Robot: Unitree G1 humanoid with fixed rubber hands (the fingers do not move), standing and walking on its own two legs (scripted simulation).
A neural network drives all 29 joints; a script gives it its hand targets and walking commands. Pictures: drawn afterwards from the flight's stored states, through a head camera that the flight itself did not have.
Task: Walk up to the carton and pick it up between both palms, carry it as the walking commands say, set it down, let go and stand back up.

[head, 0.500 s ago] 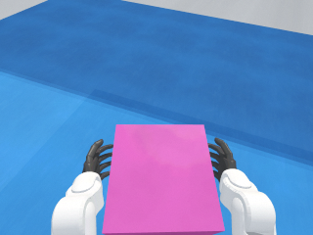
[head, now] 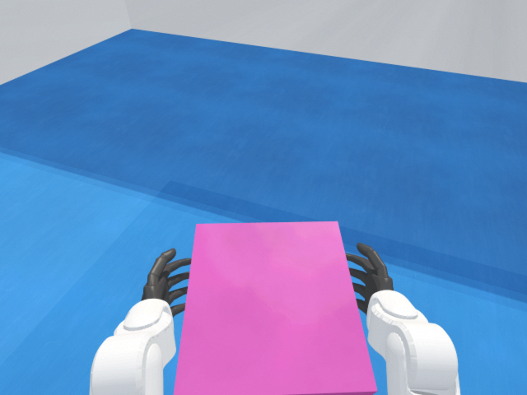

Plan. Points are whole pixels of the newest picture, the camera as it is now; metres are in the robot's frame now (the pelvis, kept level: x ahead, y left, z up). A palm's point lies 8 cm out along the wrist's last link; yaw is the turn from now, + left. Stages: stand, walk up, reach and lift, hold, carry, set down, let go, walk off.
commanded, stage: carry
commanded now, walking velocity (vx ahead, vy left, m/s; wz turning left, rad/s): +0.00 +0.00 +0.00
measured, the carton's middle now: (268, 329) +0.24 +0.00 +0.01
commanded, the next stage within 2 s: hold in 1.50 s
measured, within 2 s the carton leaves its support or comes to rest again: neither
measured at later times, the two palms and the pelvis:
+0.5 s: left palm (156, 323) +0.22 +0.14 +0.09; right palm (383, 312) +0.22 -0.15 +0.09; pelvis -0.02 +0.00 +0.00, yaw +0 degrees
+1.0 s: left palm (159, 328) +0.21 +0.14 +0.08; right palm (384, 317) +0.22 -0.15 +0.08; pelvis -0.03 -0.01 +0.00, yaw +0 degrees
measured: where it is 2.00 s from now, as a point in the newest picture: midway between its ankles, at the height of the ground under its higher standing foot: outside the picture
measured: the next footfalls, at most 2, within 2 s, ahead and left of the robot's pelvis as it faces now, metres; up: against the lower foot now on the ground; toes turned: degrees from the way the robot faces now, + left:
none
